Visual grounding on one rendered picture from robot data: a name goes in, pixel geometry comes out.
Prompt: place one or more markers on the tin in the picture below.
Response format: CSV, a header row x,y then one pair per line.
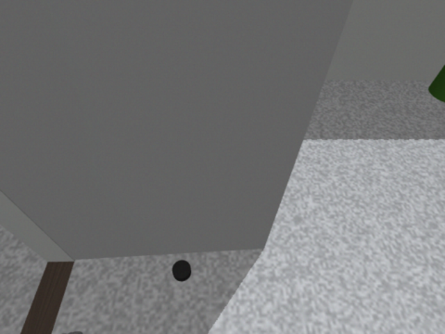
x,y
181,270

